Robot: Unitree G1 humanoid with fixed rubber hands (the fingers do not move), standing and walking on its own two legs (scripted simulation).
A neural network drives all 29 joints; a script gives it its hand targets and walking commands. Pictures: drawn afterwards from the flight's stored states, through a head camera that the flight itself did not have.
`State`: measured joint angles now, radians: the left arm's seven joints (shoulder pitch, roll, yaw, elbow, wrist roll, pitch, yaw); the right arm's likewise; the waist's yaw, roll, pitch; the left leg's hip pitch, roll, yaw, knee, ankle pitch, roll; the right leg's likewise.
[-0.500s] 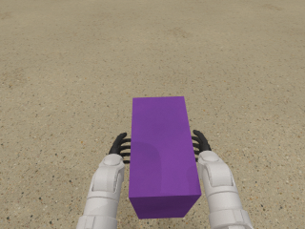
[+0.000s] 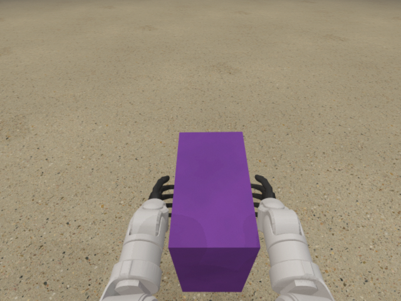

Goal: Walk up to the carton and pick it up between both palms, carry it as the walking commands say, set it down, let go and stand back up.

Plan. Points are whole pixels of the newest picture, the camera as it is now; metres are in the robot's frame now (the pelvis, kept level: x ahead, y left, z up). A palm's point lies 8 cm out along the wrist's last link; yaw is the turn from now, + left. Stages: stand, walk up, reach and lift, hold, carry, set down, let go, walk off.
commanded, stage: hold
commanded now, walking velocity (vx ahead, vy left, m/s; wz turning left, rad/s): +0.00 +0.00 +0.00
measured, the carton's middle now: (211, 214) +0.33 -0.04 -0.02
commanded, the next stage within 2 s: set down in 0.34 s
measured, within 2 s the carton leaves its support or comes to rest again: neither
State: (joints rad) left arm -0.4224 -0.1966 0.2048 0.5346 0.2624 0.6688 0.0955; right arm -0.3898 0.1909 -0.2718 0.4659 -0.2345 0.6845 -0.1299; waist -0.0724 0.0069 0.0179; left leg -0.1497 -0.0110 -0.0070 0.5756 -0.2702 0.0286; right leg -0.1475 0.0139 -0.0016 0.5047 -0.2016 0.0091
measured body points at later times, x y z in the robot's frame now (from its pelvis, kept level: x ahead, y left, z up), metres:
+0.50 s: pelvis +0.01 +0.00 +0.00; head -0.03 +0.00 +0.45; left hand +0.33 +0.09 +0.03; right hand +0.31 -0.15 +0.02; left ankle +0.04 +0.10 -0.73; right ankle +0.06 -0.13 -0.73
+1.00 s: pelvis -0.01 +0.00 -0.02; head +0.04 +0.00 +0.42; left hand +0.34 +0.09 -0.05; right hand +0.32 -0.15 -0.06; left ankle +0.04 +0.10 -0.73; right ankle +0.06 -0.13 -0.73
